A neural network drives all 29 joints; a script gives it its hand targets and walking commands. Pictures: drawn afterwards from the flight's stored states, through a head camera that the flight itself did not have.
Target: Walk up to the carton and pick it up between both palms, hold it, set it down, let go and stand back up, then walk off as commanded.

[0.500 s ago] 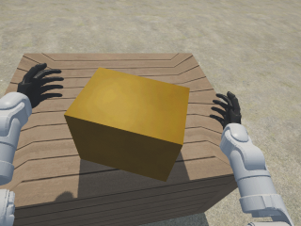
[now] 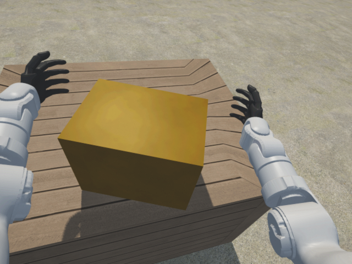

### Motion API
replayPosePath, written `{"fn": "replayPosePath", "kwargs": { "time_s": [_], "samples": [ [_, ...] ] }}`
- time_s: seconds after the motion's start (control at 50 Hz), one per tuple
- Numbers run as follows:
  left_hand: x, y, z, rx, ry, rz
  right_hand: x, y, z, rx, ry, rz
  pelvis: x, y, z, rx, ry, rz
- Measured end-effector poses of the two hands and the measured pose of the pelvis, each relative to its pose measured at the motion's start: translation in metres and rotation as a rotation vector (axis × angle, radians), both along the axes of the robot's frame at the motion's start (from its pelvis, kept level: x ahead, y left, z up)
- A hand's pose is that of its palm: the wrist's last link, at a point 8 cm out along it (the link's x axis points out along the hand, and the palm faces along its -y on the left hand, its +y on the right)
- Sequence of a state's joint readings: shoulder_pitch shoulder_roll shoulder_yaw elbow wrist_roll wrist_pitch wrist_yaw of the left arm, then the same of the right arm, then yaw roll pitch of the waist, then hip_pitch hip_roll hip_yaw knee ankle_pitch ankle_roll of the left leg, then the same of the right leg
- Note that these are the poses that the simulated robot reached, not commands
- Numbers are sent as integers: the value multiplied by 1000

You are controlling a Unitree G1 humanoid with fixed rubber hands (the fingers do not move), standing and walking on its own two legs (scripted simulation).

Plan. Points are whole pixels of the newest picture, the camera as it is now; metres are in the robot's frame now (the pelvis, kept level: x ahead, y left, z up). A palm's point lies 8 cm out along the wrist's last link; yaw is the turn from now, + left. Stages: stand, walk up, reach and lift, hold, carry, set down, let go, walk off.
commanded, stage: reach and lift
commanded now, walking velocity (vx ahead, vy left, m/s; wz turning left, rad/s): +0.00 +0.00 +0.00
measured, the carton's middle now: (143, 145) +0.44 +0.00 -0.01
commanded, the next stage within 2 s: none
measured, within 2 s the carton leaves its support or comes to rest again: neither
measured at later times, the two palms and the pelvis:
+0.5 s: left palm (49, 115) +0.48 +0.21 +0.10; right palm (239, 134) +0.37 -0.23 +0.08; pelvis +0.00 -0.01 -0.01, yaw +1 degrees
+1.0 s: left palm (54, 127) +0.48 +0.21 +0.06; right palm (227, 142) +0.38 -0.22 +0.05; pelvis -0.02 +0.00 -0.04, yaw +0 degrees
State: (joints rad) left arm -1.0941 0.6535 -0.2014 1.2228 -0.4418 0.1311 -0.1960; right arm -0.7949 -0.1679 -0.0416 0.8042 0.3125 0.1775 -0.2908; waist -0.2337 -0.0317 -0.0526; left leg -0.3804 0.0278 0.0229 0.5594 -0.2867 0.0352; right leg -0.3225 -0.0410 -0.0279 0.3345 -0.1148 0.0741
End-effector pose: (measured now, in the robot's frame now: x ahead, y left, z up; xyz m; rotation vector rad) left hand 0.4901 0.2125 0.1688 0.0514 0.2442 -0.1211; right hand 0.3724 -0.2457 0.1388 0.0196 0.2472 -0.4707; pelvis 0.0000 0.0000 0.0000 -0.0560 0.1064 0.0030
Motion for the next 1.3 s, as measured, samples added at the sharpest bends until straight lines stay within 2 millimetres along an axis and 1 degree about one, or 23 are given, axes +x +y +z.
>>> {"fn": "replayPosePath", "kwargs": {
  "time_s": [0.16, 0.22, 0.26, 0.32, 0.4, 0.5, 0.6, 0.66, 0.74, 0.86, 1.02, 1.1, 1.2, 1.3],
  "samples": [
    [9, 2, 0, -6, -16, 42, 10, -4, 3, -6, -12, -9, 6, -9, -1, -7, 43, 9],
    [10, 4, -5, 1, -9, 52, 12, -3, 3, -20, -9, -1, 6, -11, -2, -7, 48, 12],
    [10, 4, -11, 6, -6, 49, 13, -2, -1, -24, -4, 0, 6, -13, -2, -7, 54, 15],
    [8, 1, -23, 19, 5, 39, 11, 1, -14, -20, 21, 5, 6, -14, -2, -8, 63, 15],
    [1, -2, -46, 42, 39, 35, 7, 6, -36, -8, 48, 7, 4, -14, -4, -13, 85, 18],
    [-7, -7, -74, 45, 61, 32, 2, 12, -56, -15, 41, 14, 1, -14, -9, -15, 125, 14],
    [-7, -1, -81, 60, 34, 45, -2, 16, -78, -17, 78, 9, -4, -12, -14, -15, 165, 15],
    [-8, -3, -91, 73, 48, 41, 0, 19, -86, -19, 83, 9, -8, -10, -19, -20, 192, 13],
    [-9, -4, -104, 60, 57, 47, 3, 22, -91, -34, 70, 13, -11, -8, -25, -21, 223, 10],
    [-9, -5, -110, 50, 43, 37, 4, 26, -96, -44, 70, 8, -15, -6, -31, -28, 248, 9],
    [-7, -6, -113, 50, 32, 30, 8, 30, -92, -44, 66, -6, -20, -4, -36, -36, 268, 10],
    [-7, -6, -114, 40, 30, 31, 10, 36, -92, -40, 71, -3, -21, -3, -37, -35, 274, 10],
    [-8, -8, -113, 40, 16, 18, 13, 50, -92, -28, 57, 13, -21, -3, -37, -38, 277, 5],
    [-10, -10, -114, 42, 25, 9, 11, 51, -93, -16, 60, -18, -21, -2, -36, -41, 271, 6]
  ]
}}
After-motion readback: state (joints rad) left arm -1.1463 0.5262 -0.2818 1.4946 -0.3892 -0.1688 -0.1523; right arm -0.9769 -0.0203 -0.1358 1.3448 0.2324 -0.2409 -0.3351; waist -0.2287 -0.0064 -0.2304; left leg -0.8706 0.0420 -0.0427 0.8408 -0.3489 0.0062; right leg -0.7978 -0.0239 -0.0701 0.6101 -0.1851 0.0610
